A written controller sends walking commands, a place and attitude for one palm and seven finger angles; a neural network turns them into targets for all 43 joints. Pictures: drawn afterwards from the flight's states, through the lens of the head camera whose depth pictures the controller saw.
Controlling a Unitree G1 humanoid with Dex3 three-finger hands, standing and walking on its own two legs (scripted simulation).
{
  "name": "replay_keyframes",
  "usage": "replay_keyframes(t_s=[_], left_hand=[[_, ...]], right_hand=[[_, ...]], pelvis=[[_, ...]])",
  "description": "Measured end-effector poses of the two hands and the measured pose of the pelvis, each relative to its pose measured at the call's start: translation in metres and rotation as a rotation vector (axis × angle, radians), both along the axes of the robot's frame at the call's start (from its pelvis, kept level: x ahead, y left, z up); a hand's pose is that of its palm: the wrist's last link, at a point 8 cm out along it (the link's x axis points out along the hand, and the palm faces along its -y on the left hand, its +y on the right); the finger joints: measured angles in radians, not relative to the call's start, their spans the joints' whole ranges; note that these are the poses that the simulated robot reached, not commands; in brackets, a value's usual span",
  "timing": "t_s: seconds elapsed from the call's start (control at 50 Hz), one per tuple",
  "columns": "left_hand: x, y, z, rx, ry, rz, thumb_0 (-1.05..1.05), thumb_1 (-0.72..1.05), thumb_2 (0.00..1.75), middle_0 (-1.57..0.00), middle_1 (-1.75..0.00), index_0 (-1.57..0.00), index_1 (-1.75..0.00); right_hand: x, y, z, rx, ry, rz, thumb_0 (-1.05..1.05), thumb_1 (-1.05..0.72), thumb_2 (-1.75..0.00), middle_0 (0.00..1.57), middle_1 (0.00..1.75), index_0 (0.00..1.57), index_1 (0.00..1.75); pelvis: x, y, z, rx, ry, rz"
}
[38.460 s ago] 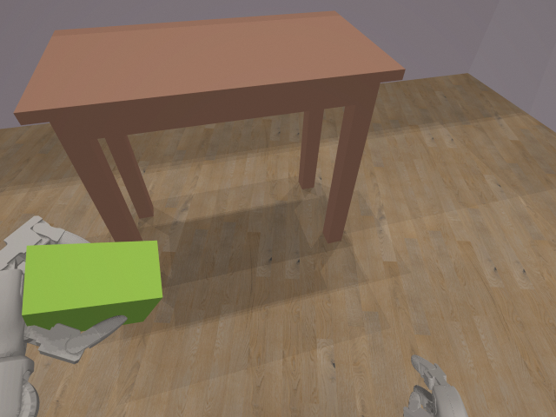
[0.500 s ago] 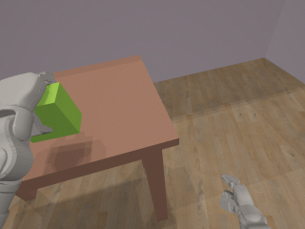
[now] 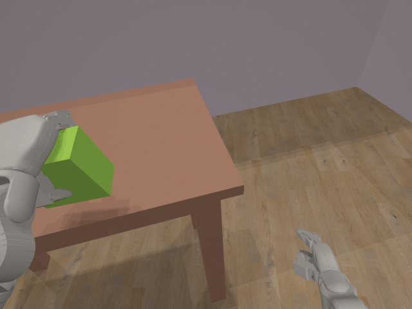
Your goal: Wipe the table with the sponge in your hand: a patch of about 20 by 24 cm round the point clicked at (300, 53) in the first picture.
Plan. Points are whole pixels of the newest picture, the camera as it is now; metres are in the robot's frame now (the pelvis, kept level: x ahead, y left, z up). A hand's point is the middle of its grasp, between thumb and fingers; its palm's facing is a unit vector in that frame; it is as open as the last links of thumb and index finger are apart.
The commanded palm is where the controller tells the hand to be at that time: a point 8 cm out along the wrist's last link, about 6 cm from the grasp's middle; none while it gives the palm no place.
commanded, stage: bring the sponge back beside the body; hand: left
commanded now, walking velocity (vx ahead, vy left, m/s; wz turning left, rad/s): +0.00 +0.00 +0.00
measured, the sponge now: (68, 175) +0.24 +0.29 +0.19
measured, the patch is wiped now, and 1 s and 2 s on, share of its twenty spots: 0.95 0.95 0.95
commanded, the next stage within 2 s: step back with the hand held close in 0.64 s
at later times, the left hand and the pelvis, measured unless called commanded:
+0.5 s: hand (37, 181) +0.18 +0.28 +0.23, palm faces +0.36 -0.10 -0.93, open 10.2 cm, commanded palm +0.12 +0.28 +0.30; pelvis -0.02 -0.01 +0.00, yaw -1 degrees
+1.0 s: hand (71, 174) +0.19 +0.22 +0.25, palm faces +0.43 -0.82 -0.39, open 10.2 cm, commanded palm +0.13 +0.28 +0.28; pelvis -0.02 -0.01 -0.01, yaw +1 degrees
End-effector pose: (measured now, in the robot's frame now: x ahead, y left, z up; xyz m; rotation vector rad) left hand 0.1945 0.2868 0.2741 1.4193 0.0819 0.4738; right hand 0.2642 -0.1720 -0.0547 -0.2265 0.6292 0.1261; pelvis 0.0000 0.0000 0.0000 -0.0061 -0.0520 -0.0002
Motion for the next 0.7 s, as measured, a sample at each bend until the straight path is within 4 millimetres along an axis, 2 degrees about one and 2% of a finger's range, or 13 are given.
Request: replay_keyframes(t_s=[0.36, 0.5, 0.7], left_hand=[[-0.045, -0.017, 0.005, -0.018, -0.086, -0.035, -0.01, -0.53, 1.04, -0.71, -1.31, -0.75, -1.32], [-0.048, -0.013, 0.002, -0.026, -0.1, -0.004, -0.01, -0.53, 1.04, -0.71, -1.31, -0.75, -1.32], [-0.05, -0.022, 0.002, -0.029, -0.108, -0.032, -0.01, -0.53, 1.04, -0.71, -1.31, -0.75, -1.32]], right_hand=[[-0.017, -0.002, 0.004, 0.015, -0.028, -0.002, 0.01, -0.91, -0.9, 0.2, 0.3, 0.2, 0.29], [-0.024, -0.006, 0.005, 0.006, -0.037, -0.004, 0.02, -0.91, -0.9, 0.2, 0.3, 0.2, 0.29], [-0.03, -0.014, 0.006, 0.005, -0.053, -0.024, 0.02, -0.91, -0.9, 0.2, 0.3, 0.2, 0.29]], pelvis=[[-0.015, -0.004, -0.001, 0.002, -0.034, -0.011], [-0.021, -0.008, -0.001, 0.003, -0.045, -0.011], [-0.024, -0.01, -0.002, 0.004, -0.051, -0.019]])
